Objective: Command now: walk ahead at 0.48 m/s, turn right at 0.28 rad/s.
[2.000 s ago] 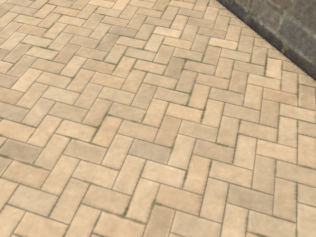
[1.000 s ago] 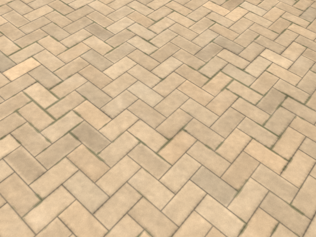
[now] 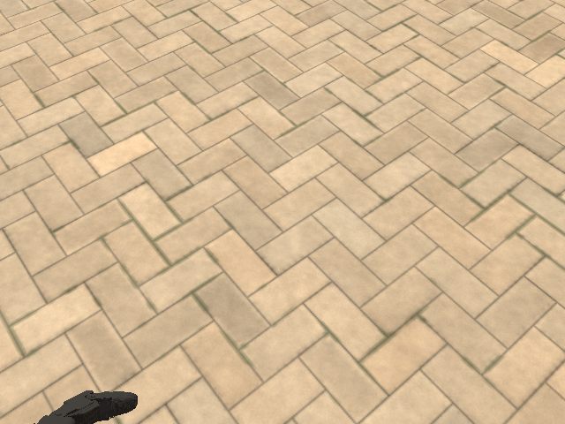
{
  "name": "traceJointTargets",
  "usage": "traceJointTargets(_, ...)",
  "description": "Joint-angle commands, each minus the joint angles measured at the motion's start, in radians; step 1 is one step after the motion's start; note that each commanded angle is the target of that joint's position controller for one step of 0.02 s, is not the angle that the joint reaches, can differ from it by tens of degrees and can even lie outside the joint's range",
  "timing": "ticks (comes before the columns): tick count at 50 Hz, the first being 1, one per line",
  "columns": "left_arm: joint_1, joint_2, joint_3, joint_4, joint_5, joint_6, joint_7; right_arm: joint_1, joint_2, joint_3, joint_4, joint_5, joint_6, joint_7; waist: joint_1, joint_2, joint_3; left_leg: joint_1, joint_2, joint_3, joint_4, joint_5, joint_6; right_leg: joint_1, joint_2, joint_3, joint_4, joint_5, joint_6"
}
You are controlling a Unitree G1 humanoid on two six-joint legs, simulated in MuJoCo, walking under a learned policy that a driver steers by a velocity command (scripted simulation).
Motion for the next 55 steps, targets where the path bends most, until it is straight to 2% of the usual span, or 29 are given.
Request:
traceJointTargets(1, 0.414, 0.325, 0.107, 0.033, 0.0, 0.012, 0.021, 0.111, -0.014, 0.013, -0.116, -0.02, -0.024, 0.002, 0.124, -0.236, -0.38, -0.701, -0.026, 0.007, 0.89, 0.3, -0.021, 0.933, -0.306, 0.66, -0.047, -0.324, -0.289)
traceJointTargets(2, 0.402, 0.236, 0.082, 0.028, -0.009, 0.008, 0.019, 0.037, -0.065, 0.011, -0.106, -0.002, -0.059, 0.012, 0.162, -0.188, -0.425, -0.821, -0.071, -0.162, 1.004, -0.053, -0.005, 0.955, -0.341, 0.908, -0.243, -0.464, -0.288)
traceJointTargets(3, 0.335, 0.208, 0.073, 0.017, 0.0, 0.005, 0.024, -0.081, -0.121, -0.005, -0.146, 0.04, -0.08, 0.022, 0.164, -0.15, -0.256, -0.912, -0.02, -0.175, 1.04, 0.003, 0.013, 0.832, -0.326, 0.772, -0.27, -0.45, -0.239)
traceJointTargets(4, 0.276, 0.194, 0.069, 0.0, 0.006, 0.002, 0.028, -0.144, -0.125, 0.0, -0.162, 0.039, -0.095, 0.02, 0.141, -0.05, -0.167, -0.893, 0.027, -0.16, 0.982, 0.085, 0.03, 0.68, -0.29, 0.657, -0.28, -0.362, -0.211)
traceJointTargets(5, 0.226, 0.171, 0.063, -0.013, 0.011, 0.002, 0.031, -0.177, -0.122, -0.004, -0.166, 0.017, -0.101, 0.013, 0.107, 0.002, -0.098, -0.859, 0.059, -0.148, 0.901, 0.136, 0.028, 0.535, -0.253, 0.562, -0.292, -0.25, -0.201)
traceJointTargets(6, 0.197, 0.149, 0.055, -0.025, 0.025, -0.001, 0.035, -0.164, -0.121, -0.009, -0.166, 0.002, -0.096, 0.009, 0.067, -0.018, -0.076, -0.787, 0.086, -0.153, 0.845, 0.176, 0.026, 0.435, -0.217, 0.499, -0.313, -0.169, -0.193)
traceJointTargets(10, 0.191, 0.147, 0.058, -0.038, 0.012, -0.003, 0.051, -0.161, -0.082, -0.003, -0.181, -0.02, -0.062, 0.005, 0.03, -0.06, -0.034, -0.736, 0.094, -0.122, 0.695, 0.24, -0.029, 0.261, -0.166, 0.384, -0.375, -0.048, -0.217)
traceJointTargets(16, 0.3, 0.183, 0.071, -0.015, -0.005, 0.014, 0.078, -0.406, -0.03, 0.018, -0.247, -0.009, -0.078, 0.016, 0.125, -0.058, -0.007, -0.656, 0.013, -0.093, 0.276, 0.588, -0.071, 0.222, -0.1, 0.307, -0.334, -0.052, -0.144)
traceJointTargets(20, 0.356, 0.175, 0.071, -0.003, -0.011, 0.035, 0.086, -0.455, -0.07, 0.003, -0.267, 0.009, -0.091, 0.033, 0.129, -0.076, -0.021, -0.625, -0.011, -0.135, 0.159, 0.532, -0.055, 0.351, -0.145, 0.42, -0.225, -0.094, -0.121)
traceJointTargets(23, 0.331, 0.158, 0.07, -0.015, -0.002, 0.044, 0.085, -0.324, -0.113, -0.022, -0.237, 0.011, -0.102, 0.031, 0.045, -0.111, -0.067, -0.442, -0.013, -0.115, 0.091, 0.432, 0.007, 0.377, -0.133, 0.459, -0.081, -0.016, -0.077)
traceJointTargets(24, 0.331, 0.107, 0.051, -0.027, 0.007, 0.041, 0.079, -0.209, -0.151, -0.037, -0.224, -0.005, -0.107, 0.023, -0.013, -0.074, -0.175, -0.232, 0.072, -0.176, 0.104, 0.407, 0.061, 0.319, -0.079, 0.409, 0.109, -0.029, -0.044)
traceJointTargets(25, 0.414, 0.035, 0.029, -0.052, 0.005, 0.033, 0.077, -0.085, -0.233, -0.058, -0.214, -0.027, -0.101, 0.016, -0.02, 0.133, -0.34, 0.131, 0.298, -0.487, 0.101, 0.296, 0.179, 0.048, 0.049, 0.272, 0.442, -0.27, 0.024)
traceJointTargets(26, 0.459, 0.06, 0.023, -0.076, -0.013, 0.025, 0.077, -0.032, -0.221, -0.061, -0.18, -0.012, -0.085, 0.028, -0.003, 0.351, -0.386, 0.217, 0.424, -0.837, -0.003, 0.053, 0.259, -0.182, 0.05, 0.214, 0.664, -0.55, 0.049)
traceJointTargets(27, 0.402, 0.155, 0.048, -0.062, -0.024, 0.029, 0.079, -0.084, -0.133, -0.038, -0.196, -0.004, -0.08, 0.028, -0.021, 0.201, -0.246, 0.109, 0.388, -0.754, -0.036, -0.056, 0.224, -0.254, -0.012, 0.237, 0.752, -0.474, 0.058)
traceJointTargets(29, 0.277, 0.16, 0.056, -0.089, -0.005, 0.039, 0.077, -0.17, -0.077, -0.019, -0.194, -0.01, -0.069, 0.025, -0.009, 0.08, -0.072, -0.116, 0.295, -0.473, -0.067, 0.158, 0.178, -0.235, -0.072, 0.186, 0.727, -0.329, 0.073)
traceJointTargets(30, 0.263, 0.147, 0.061, -0.097, -0.002, 0.043, 0.073, -0.197, -0.058, -0.012, -0.186, -0.015, -0.069, 0.023, 0.012, 0.098, -0.036, -0.186, 0.262, -0.387, -0.092, 0.246, 0.17, -0.207, -0.1, 0.185, 0.683, -0.288, 0.077)
traceJointTargets(32, 0.272, 0.104, 0.056, -0.102, -0.009, 0.057, 0.065, -0.216, -0.053, -0.014, -0.172, -0.012, -0.076, 0.024, 0.034, 0.126, -0.015, -0.262, 0.228, -0.27, -0.141, 0.338, 0.169, -0.154, -0.122, 0.157, 0.645, -0.251, 0.084)
traceJointTargets(37, 0.189, 0.046, 0.036, -0.136, 0.006, 0.056, 0.056, -0.185, -0.099, -0.031, -0.116, -0.006, -0.084, 0.03, 0.031, 0.066, -0.004, -0.251, 0.226, -0.123, -0.187, 0.521, 0.208, -0.17, -0.121, 0.153, 0.403, -0.101, 0.097)
traceJointTargets(40, 0.088, 0.032, 0.022, -0.154, 0.009, 0.037, 0.037, -0.172, -0.123, -0.034, -0.089, 0.009, -0.073, 0.029, 0.002, 0.055, 0.019, -0.254, 0.203, -0.038, -0.196, 0.547, 0.191, -0.103, -0.103, 0.093, 0.197, 0.033, 0.083)
traceJointTargets(44, -0.019, 0.048, 0.021, -0.195, 0.003, 0.026, 0.021, -0.095, -0.16, -0.044, -0.032, 0.031, -0.053, 0.027, -0.016, 0.065, 0.043, -0.16, 0.249, -0.035, -0.175, 0.588, 0.179, -0.074, -0.085, 0.057, 0.066, 0.001, 0.047)
traceJointTargets(46, -0.009, 0.075, 0.032, -0.201, 0.007, 0.024, 0.019, -0.091, -0.177, -0.047, -0.014, 0.037, -0.04, 0.024, 0.014, 0.085, 0.022, -0.104, 0.264, -0.024, -0.107, 0.752, 0.162, -0.015, -0.058, 0.032, 0.022, -0.075, 0.015)
traceJointTargets(48, 0.196, 0.137, 0.069, -0.142, 0.013, 0.026, 0.028, -0.103, -0.175, -0.04, -0.003, 0.039, -0.028, 0.017, 0.137, 0.086, -0.111, -0.15, 0.213, 0.044, 0.145, 1.02, 0.117, 0.309, 0.007, -0.021, -0.044, -0.036, -0.036)
traceJointTargets(49, 0.358, 0.196, 0.094, -0.101, 0.014, 0.033, 0.041, -0.099, -0.14, -0.022, -0.015, 0.021, -0.031, 0.012, 0.206, 0.052, -0.219, -0.327, 0.17, 0.07, 0.382, 0.857, 0.077, 0.591, -0.068, 0.075, -0.007, -0.005, -0.073)
traceJointTargets(50, 0.434, 0.315, 0.114, -0.087, 0.026, 0.036, 0.052, 0.003, -0.015, 0.023, -0.06, -0.004, -0.047, 0.023, 0.152, -0.208, -0.366, -0.744, 0.011, 0.064, 0.795, 0.196, 0.004, 0.967, -0.357, 0.569, -0.046, -0.126, -0.242)
traceJointTargets(51, 0.447, 0.241, 0.093, -0.091, 0.012, 0.035, 0.051, -0.032, -0.068, 0.013, -0.039, 0.011, -0.07, 0.029, 0.184, -0.185, -0.464, -0.851, -0.029, -0.116, 0.952, -0.103, 0.001, 0.968, -0.422, 0.808, -0.196, -0.222, -0.29)
traceJointTargets(52, 0.382, 0.196, 0.075, -0.088, 0.014, 0.027, 0.047, -0.124, -0.135, -0.009, -0.072, 0.045, -0.081, 0.035, 0.178, -0.147, -0.286, -0.944, 0.027, -0.128, 0.987, -0.049, 0.017, 0.847, -0.381, 0.651, -0.216, -0.219, -0.238)
traceJointTargets(53, 0.323, 0.162, 0.065, -0.089, 0.012, 0.023, 0.047, -0.179, -0.126, -0.004, -0.085, 0.046, -0.085, 0.032, 0.148, -0.105, -0.185, -0.939, 0.073, -0.104, 0.937, 0.041, 0.027, 0.706, -0.333, 0.516, -0.229, -0.162, -0.203)
traceJointTargets(54, 0.266, 0.127, 0.054, -0.088, 0.016, 0.019, 0.044, -0.199, -0.116, -0.005, -0.083, 0.025, -0.082, 0.026, 0.114, -0.066, -0.113, -0.902, 0.101, -0.095, 0.87, 0.107, 0.021, 0.575, -0.293, 0.427, -0.258, -0.076, -0.183)
traceJointTargets(55, 0.23, 0.1, 0.046, -0.093, 0.026, 0.013, 0.042, -0.178, -0.111, -0.009, -0.075, 0.014, -0.072, 0.026, 0.076, -0.082, -0.089, -0.833, 0.126, -0.106, 0.826, 0.159, 0.018, 0.484, -0.262, 0.367, -0.29, -0.01, -0.171)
